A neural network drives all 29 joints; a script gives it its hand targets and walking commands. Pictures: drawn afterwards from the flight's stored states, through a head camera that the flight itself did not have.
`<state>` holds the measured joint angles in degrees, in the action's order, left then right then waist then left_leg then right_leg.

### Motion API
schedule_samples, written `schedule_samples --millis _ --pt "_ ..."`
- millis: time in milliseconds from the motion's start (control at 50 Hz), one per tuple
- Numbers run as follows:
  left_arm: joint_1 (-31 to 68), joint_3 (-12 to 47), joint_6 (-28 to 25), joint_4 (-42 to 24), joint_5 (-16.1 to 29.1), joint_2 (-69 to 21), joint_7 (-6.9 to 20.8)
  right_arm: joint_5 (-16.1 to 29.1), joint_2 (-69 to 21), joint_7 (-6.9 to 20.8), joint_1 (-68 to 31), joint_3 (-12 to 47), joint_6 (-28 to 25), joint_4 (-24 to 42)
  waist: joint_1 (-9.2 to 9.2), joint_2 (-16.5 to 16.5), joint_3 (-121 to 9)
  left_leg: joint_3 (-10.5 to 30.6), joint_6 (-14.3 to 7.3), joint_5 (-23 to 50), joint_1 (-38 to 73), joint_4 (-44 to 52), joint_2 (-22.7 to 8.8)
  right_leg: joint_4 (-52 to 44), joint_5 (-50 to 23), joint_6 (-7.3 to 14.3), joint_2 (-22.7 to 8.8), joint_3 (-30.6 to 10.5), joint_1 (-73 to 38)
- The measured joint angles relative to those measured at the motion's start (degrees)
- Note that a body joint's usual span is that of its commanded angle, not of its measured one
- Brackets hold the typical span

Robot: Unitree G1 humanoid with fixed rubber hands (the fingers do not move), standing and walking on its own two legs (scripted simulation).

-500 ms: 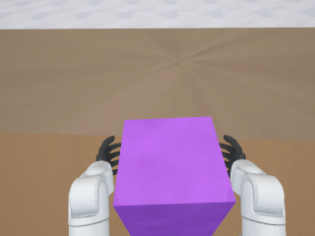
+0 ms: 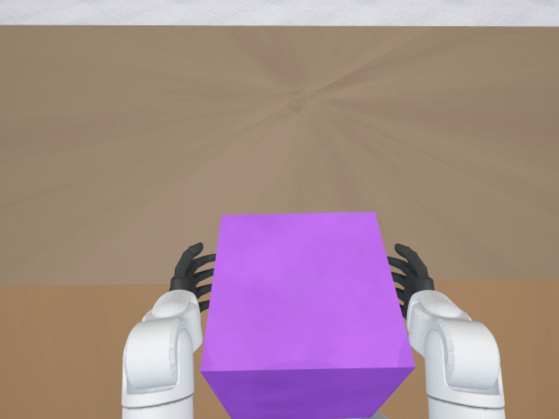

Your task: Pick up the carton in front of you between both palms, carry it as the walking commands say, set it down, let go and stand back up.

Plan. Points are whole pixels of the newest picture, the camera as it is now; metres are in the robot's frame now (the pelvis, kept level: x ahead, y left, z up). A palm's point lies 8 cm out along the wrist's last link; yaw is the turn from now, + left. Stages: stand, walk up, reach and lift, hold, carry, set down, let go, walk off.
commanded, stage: carry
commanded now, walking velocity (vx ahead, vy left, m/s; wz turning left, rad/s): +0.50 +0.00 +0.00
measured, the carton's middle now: (299, 322) +0.26 -0.01 -0.01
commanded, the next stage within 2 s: none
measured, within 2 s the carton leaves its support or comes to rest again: neither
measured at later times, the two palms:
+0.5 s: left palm (219, 123) +0.60 +0.12 +0.09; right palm (375, 117) +0.62 -0.17 +0.08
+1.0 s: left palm (212, 32) +0.99 +0.17 +0.08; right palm (327, 31) +0.98 -0.13 +0.08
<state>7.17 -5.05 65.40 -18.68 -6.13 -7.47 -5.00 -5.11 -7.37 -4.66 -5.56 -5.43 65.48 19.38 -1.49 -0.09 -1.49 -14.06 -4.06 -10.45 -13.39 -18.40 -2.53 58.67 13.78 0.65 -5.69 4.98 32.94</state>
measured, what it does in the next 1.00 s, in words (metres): walks ahead: right foot, then left foot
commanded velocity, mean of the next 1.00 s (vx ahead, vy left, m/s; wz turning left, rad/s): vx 0.50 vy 0.00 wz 0.00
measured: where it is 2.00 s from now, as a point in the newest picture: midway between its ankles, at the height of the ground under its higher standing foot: (280, 178)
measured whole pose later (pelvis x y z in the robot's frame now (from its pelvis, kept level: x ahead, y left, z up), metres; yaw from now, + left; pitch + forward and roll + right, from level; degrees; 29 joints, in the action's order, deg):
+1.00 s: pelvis +0.67 +0.02 -0.01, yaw +1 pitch +4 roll -1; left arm 24.4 -9.5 67.2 -10.2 -5.9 -4.9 -5.9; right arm -4.2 -4.9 -5.7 -22.7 -9.4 66.7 10.4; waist -2.3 -1.0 1.0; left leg -12.6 -5.8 -12.3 -17.6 -25.1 -1.0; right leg 63.2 16.5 2.9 -4.7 2.4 34.3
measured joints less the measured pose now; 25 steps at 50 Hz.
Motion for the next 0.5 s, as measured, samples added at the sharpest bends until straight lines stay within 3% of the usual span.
schedule_samples --millis 100,180,260,300,360,420,500 --pt "-2.05 1.18 -0.42 -2.56 -0.26 0.13 0.04 0.25 0.07 0.29 1.48 0.63 -0.37 2.04 0.55 0.08 -2.10 1.02 1.79 -3.49 8.74 4.63 0.08 -14.56 -6.75 -0.44 -0.13 2.42 2.93" --pt "-2.28 0.93 1.05 -5.94 -0.01 0.15 0.02 0.09 0.07 0.29 1.12 1.46 1.02 4.67 1.06 -0.11 -3.33 1.40 3.76 -8.32 15.56 5.65 0.39 -24.95 -11.09 0.45 0.69 5.35 1.22" --pt "-0.46 0.34 2.99 -6.57 0.36 0.06 0.01 -0.55 0.06 0.28 -0.29 1.20 3.39 6.22 1.33 0.97 -3.99 2.84 6.15 -17.24 19.35 -2.28 -1.17 -30.77 -10.54 2.47 2.97 8.40 -4.69" --pt "1.36 0.12 3.12 -3.97 0.25 -0.12 0.01 -0.75 -0.03 0.27 -1.67 -0.21 4.39 5.07 2.27 2.79 -3.53 5.55 5.67 -17.63 12.67 -20.47 -3.69 -25.66 -6.49 5.05 3.79 9.56 -4.58" --pt "2.60 -0.58 3.76 -1.57 0.28 -0.30 0.01 -1.23 -0.12 0.27 -2.60 -0.88 5.48 3.49 2.81 1.85 -1.66 10.60 3.93 -13.91 -1.63 -45.64 -2.02 -27.56 -3.72 4.78 3.50 9.78 -8.18" --pt "2.04 -1.13 3.68 -2.25 0.46 -0.25 0.01 -1.42 -0.17 0.27 -3.03 -0.25 5.37 3.07 2.84 0.82 -0.47 10.36 3.04 -7.95 -11.38 -48.34 -2.35 -33.60 -3.77 4.55 3.69 9.40 -13.43" --pt "1.59 -1.60 3.01 -3.97 0.82 -0.18 0.02 -1.46 -0.24 0.27 -3.20 0.58 4.33 3.71 2.76 -0.03 -0.72 9.27 3.59 -2.92 -18.87 -39.63 -3.27 -39.92 -3.10 3.89 3.75 8.23 -19.92"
